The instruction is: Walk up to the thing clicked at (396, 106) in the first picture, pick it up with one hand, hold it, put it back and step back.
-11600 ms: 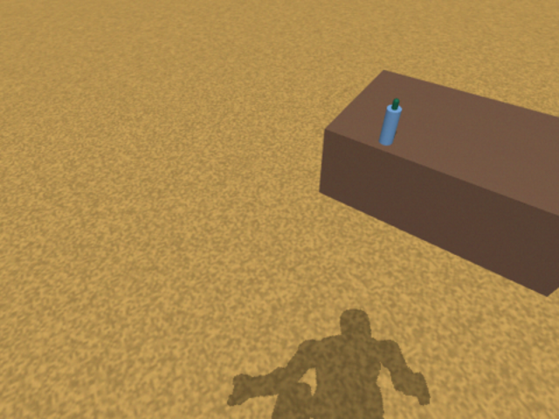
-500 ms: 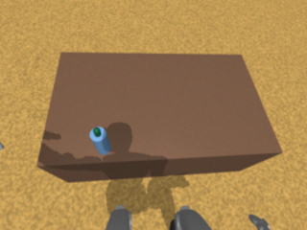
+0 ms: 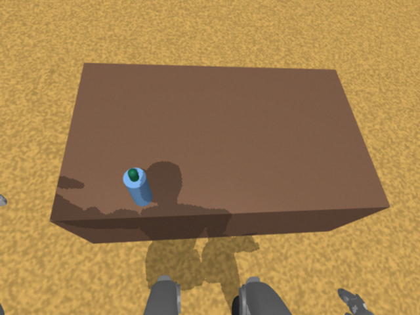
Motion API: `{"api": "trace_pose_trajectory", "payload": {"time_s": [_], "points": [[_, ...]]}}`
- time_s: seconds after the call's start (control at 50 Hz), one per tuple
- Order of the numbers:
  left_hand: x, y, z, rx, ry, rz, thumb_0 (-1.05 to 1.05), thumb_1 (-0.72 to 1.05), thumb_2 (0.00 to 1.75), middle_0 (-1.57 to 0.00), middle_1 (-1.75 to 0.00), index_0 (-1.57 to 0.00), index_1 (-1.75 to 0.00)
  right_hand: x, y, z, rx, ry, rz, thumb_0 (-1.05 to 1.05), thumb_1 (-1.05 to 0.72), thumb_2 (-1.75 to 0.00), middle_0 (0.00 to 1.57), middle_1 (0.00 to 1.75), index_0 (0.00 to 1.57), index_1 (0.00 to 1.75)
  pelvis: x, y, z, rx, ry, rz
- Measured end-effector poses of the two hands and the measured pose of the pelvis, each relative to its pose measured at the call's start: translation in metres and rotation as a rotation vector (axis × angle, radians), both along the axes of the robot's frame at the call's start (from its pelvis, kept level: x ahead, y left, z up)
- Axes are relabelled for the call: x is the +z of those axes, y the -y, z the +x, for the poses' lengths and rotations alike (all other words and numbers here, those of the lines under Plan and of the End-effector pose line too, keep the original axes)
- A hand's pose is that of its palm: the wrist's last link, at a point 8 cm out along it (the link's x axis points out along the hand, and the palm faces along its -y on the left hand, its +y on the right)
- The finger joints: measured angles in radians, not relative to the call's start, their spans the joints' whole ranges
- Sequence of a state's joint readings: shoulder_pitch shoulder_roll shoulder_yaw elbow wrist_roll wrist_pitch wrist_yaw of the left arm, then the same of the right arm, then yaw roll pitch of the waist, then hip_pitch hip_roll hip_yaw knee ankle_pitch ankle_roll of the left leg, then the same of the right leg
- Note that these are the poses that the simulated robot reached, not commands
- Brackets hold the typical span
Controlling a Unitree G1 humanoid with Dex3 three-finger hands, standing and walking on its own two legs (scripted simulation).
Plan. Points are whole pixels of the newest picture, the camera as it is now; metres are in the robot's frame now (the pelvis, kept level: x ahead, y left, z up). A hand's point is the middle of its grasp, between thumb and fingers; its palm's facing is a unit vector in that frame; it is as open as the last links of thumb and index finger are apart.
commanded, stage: go down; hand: left
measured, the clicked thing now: (138, 185) +0.43 +0.19 -0.21
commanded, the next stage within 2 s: none
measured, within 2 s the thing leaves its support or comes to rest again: neither
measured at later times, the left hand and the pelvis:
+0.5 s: hand out of the picture +0.37 +0.39 +0.04, palm faces +0.17 -0.98 -0.03, open 17.0 cm; pelvis +0.00 +0.00 -0.01, yaw +0 degrees
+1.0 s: hand out of the picture +0.37 +0.39 +0.04, palm faces +0.17 -0.99 -0.01, open 16.8 cm; pelvis +0.00 +0.00 -0.01, yaw +0 degrees
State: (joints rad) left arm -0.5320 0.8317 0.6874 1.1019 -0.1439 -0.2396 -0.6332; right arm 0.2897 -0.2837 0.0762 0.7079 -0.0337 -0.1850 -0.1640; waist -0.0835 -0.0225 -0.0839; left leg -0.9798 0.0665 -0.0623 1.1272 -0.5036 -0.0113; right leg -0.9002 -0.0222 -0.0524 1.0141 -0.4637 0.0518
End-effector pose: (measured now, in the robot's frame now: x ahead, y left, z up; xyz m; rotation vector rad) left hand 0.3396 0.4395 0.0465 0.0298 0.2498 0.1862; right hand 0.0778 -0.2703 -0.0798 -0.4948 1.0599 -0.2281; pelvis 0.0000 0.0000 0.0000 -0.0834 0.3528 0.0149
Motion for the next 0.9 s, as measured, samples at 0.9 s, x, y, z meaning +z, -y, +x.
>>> {"api": "trace_pose_trajectory", "payload": {"time_s": [0.9], "points": [[-0.003, 0.000, 0.002, -0.011, 0.095, -0.017, -0.01, -0.37, 0.05, -0.06, -0.02, -0.04, -0.03, -0.011, 0.000, 0.001, 0.010, -0.004, -0.003, 0.01, -0.90, -0.90, 0.21, 0.30, 0.21, 0.30, -0.010, 0.002, -0.004, 0.000, -0.027, -0.003]]}}
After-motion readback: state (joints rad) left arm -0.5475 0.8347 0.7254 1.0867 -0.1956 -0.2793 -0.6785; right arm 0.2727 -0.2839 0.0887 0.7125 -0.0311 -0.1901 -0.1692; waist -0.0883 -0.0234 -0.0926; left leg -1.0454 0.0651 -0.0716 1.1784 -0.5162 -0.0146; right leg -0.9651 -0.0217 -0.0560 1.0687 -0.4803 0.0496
